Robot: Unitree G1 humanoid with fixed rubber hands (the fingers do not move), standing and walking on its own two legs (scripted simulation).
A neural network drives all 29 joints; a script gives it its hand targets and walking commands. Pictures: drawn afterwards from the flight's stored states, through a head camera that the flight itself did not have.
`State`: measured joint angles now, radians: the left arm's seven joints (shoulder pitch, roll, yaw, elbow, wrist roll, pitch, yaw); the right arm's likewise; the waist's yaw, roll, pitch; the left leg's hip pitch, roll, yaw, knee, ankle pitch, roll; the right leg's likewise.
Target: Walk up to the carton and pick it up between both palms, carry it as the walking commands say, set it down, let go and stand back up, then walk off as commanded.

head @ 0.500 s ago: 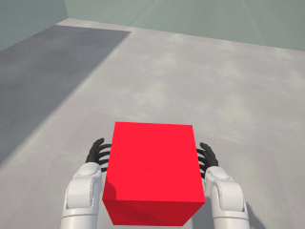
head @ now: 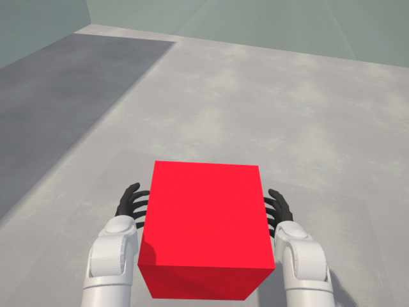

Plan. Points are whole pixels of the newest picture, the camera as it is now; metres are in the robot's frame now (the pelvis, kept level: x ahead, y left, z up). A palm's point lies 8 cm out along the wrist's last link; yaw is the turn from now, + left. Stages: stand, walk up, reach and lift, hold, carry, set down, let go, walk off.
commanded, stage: hold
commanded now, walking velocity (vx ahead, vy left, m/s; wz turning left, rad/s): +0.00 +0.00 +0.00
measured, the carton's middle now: (202, 235) +0.30 +0.00 -0.01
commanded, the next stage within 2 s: set down in 0.92 s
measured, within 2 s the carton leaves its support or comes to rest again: neither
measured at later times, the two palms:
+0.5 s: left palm (144, 238) +0.25 +0.11 +0.06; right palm (306, 234) +0.26 -0.19 +0.06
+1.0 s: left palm (123, 237) +0.25 +0.15 +0.07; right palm (285, 223) +0.27 -0.15 +0.07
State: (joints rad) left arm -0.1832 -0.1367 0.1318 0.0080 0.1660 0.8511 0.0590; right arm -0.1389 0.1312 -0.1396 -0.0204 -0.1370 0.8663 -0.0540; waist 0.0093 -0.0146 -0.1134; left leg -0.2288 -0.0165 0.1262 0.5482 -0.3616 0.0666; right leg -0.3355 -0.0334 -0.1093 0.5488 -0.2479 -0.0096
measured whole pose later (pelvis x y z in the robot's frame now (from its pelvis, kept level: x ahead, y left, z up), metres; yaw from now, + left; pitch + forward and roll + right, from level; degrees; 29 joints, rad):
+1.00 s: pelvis -0.04 -0.06 +0.01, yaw +14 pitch -9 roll -1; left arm -0.45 -0.10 0.30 0.48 0.35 0.67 -0.08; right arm -0.37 0.19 -0.33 0.36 -0.26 0.76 -0.05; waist -0.07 -0.04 0.01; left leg -0.10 -0.03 -0.13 0.51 -0.25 0.00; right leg -0.09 0.05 -0.01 0.41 -0.18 -0.02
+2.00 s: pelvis -0.05 -0.06 -0.05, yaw +12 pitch +21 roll +1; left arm -0.53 -0.13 0.32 0.62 0.22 0.13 0.04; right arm -0.42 0.14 -0.39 0.46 -0.21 0.22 -0.02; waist -0.08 0.01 -0.01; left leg -0.90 -0.08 -0.07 0.87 -0.34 0.00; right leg -0.94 0.05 0.06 0.87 -0.29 0.00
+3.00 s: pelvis -0.10 -0.03 -0.20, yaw +12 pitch +40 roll -3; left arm -0.92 -0.09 0.34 0.67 0.22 0.27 0.12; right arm -0.79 0.03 -0.55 0.57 -0.19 0.27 0.03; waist -0.10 0.05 -0.11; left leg -1.73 -0.13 -0.04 1.55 -0.51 0.04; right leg -1.73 0.04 0.05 1.49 -0.46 0.07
